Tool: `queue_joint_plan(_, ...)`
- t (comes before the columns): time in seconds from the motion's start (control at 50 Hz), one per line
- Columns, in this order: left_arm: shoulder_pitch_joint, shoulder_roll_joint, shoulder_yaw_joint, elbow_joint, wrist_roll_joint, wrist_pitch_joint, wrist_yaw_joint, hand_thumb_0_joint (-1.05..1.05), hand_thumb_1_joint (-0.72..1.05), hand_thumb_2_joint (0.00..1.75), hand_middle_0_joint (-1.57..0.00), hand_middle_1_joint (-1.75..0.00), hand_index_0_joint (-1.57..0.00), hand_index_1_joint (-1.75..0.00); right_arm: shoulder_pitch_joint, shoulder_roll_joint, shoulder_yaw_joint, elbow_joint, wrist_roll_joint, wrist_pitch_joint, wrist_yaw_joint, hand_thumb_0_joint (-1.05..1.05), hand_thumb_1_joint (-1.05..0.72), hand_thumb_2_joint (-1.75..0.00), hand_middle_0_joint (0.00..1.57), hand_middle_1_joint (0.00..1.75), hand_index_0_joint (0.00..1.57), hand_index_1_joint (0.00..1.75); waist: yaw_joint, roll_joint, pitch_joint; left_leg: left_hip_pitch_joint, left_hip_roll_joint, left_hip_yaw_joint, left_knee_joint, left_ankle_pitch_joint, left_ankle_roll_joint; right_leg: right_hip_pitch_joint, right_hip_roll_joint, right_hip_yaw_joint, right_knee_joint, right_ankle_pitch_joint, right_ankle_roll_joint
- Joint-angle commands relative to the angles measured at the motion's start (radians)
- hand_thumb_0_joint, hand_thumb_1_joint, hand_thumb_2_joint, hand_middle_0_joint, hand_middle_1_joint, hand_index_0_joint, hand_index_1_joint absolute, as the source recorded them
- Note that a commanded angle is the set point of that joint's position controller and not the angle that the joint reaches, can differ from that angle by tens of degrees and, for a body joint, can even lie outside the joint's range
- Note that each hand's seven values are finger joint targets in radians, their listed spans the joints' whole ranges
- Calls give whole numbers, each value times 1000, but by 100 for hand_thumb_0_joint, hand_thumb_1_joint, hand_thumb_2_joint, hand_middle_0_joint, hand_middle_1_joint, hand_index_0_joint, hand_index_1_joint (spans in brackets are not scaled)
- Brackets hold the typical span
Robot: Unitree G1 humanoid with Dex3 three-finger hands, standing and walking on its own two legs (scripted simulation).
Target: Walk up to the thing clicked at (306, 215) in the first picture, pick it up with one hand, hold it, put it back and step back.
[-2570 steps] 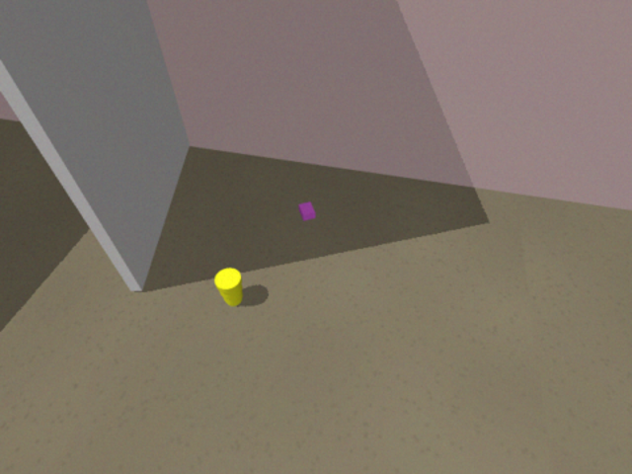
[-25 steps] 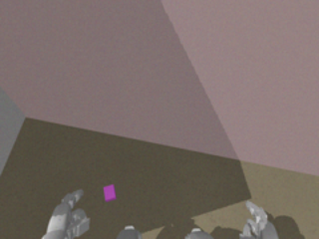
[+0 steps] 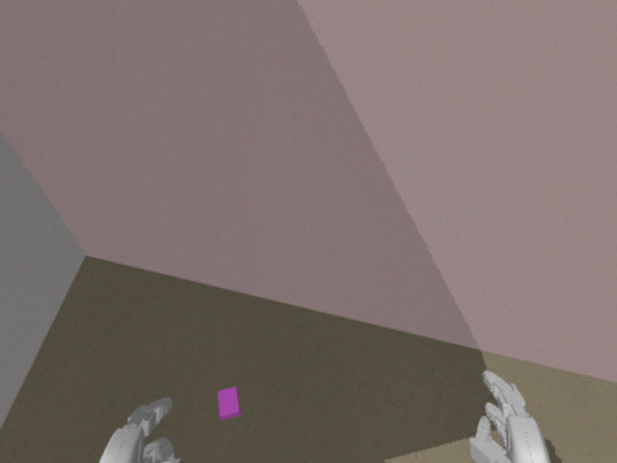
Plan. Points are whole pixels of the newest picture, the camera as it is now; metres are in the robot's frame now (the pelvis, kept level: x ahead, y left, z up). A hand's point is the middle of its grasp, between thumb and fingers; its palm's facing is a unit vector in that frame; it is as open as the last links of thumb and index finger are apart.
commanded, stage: home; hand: left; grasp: from above
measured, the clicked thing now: (229, 403) +0.44 +0.25 -0.70
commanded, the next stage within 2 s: stand in 1.66 s
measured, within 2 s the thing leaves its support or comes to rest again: neither
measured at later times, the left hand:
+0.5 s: hand out of the picture +0.16 +0.17 -0.05, palm faces +0.03 -0.98 -0.19, open 7.4 cm
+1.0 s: hand out of the picture +0.16 +0.17 -0.05, palm faces +0.03 -0.98 -0.20, open 7.4 cm
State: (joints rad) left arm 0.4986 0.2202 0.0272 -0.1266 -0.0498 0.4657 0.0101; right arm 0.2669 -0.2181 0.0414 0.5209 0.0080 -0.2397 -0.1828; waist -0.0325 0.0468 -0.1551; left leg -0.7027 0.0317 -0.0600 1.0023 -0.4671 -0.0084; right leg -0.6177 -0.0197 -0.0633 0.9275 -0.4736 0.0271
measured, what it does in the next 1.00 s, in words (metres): stands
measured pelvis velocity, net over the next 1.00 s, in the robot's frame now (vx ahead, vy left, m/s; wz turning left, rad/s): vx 0.00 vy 0.00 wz -0.01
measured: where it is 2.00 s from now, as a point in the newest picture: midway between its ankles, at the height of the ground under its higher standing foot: outside the picture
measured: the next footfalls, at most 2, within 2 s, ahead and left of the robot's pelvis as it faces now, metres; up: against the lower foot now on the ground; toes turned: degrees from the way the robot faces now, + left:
none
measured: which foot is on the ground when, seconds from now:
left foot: down 0.00-1.00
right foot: down 0.00-1.00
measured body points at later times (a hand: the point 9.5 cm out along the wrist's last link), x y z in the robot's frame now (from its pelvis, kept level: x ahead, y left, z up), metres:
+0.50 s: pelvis +0.00 +0.00 +0.00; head +0.02 +0.00 +0.45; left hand +0.16 +0.23 -0.03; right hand +0.15 -0.25 -0.07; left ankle +0.02 +0.12 -0.68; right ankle -0.01 -0.14 -0.68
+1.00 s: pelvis +0.00 +0.00 +0.00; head +0.02 +0.00 +0.45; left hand +0.16 +0.22 -0.03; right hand +0.16 -0.25 -0.07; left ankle +0.02 +0.12 -0.68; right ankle -0.01 -0.14 -0.68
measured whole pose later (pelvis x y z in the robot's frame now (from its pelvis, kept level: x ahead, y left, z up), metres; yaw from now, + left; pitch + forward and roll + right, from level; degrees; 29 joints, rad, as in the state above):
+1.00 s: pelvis +0.00 +0.00 +0.00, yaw +0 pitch +10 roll -3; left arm 0.50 0.22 0.02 -0.13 -0.05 0.46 0.01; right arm 0.29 -0.22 0.03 0.55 0.01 -0.24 -0.19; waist -0.03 0.05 -0.16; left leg -0.71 0.04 -0.05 1.01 -0.48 -0.01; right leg -0.63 -0.01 -0.06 0.94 -0.49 0.02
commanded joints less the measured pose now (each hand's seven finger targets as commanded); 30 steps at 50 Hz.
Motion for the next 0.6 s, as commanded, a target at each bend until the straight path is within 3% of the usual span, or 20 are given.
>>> queue_joint_plan(0.0,-30,102,64,-191,8,-55,16,0,90,90,-20,-30,-20,-30,-61,-119,-55,-141,-5,-58,-11,0,-90,-90,20,30,20,30,-5,17,-68,118,-32,20,-169,165,19,8,43,-17,-145,161,-26)
queue_joint_plan(0.42,-27,101,64,-190,0,-56,12,0,90,90,-20,-30,-20,-30,-49,-122,-62,-127,-4,-66,-18,0,-90,-90,20,30,20,30,-7,3,-83,125,-25,18,-163,192,16,17,47,-13,-135,180,-24)
queue_joint_plan(0.58,-35,104,67,-185,8,-50,13,0,90,90,-20,-30,-20,-30,-52,-121,-62,-130,-3,-66,-17,0,-90,-90,20,30,20,30,-3,3,-63,116,-25,21,-169,159,17,2,46,-11,-141,149,-25)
